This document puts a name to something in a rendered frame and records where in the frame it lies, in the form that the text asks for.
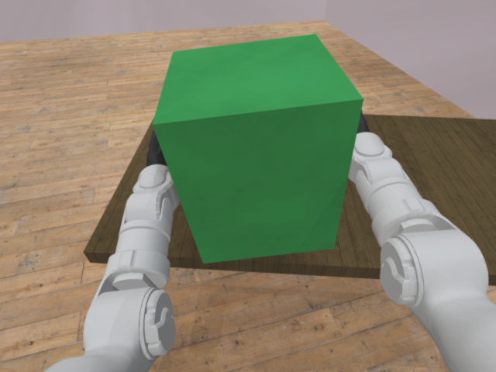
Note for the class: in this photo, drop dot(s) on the left robot forearm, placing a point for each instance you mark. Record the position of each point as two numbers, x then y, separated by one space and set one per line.
140 259

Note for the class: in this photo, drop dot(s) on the robot left upper arm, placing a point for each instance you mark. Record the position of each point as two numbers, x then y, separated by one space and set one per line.
125 331

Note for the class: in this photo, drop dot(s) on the carton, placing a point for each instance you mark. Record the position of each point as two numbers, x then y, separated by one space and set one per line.
258 138

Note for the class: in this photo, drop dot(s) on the robot right upper arm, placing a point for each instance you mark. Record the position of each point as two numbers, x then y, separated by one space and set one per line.
440 276

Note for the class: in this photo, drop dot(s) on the robot right hand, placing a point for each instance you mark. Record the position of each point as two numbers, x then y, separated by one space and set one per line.
362 127

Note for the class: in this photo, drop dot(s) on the right robot forearm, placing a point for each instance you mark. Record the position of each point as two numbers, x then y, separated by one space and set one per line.
388 194

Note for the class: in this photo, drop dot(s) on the table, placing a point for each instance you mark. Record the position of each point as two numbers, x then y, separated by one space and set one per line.
451 162

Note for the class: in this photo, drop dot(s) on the robot left hand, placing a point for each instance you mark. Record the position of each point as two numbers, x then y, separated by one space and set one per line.
155 155

